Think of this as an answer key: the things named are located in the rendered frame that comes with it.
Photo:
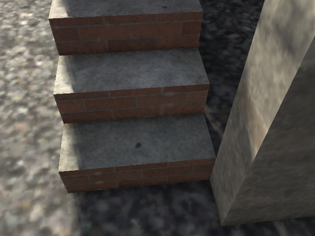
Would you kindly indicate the stairs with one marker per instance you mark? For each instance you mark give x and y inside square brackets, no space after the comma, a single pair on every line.
[131,89]

